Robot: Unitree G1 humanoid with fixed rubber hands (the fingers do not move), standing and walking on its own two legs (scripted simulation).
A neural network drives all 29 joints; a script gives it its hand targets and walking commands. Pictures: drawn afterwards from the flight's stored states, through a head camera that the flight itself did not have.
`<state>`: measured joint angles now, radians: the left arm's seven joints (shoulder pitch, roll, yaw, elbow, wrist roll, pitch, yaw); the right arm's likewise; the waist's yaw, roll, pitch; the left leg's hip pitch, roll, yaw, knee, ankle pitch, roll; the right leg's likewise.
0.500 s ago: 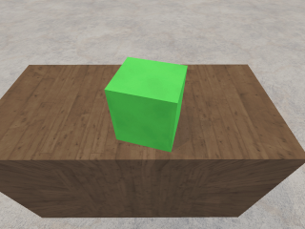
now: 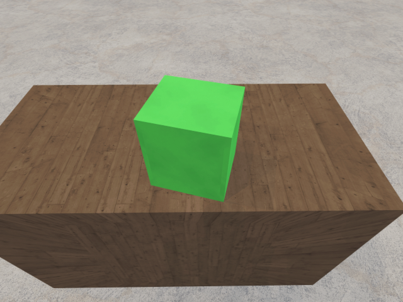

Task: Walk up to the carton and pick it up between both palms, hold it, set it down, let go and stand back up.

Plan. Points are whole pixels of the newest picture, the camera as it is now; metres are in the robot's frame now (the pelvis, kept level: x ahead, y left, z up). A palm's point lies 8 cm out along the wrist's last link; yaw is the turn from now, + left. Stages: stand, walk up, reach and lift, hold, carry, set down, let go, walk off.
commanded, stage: stand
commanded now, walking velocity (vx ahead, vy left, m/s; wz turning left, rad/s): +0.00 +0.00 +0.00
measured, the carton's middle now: (194, 139) +0.48 +0.04 +0.04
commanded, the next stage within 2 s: none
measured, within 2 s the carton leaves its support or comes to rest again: neither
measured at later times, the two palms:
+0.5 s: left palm out of the picture +0.00 +0.23 -0.14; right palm out of the picture -0.02 -0.23 -0.14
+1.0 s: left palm out of the picture +0.00 +0.22 -0.14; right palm out of the picture -0.02 -0.23 -0.14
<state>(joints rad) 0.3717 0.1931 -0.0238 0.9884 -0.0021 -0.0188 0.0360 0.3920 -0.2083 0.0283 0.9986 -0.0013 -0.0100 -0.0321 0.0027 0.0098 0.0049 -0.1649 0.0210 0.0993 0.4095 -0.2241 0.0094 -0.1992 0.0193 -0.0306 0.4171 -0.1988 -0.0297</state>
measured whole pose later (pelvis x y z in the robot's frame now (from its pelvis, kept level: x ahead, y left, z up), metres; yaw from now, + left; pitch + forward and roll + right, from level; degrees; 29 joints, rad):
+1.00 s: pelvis +0.01 +0.00 +0.00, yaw +0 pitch -1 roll +0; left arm 0.35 0.17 -0.03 1.05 0.00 -0.02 0.05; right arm 0.39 -0.17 0.02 1.07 0.00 -0.02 -0.04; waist 0.00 0.01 0.00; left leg -0.14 0.03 0.09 0.39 -0.24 0.00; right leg -0.16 0.03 -0.04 0.39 -0.21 -0.03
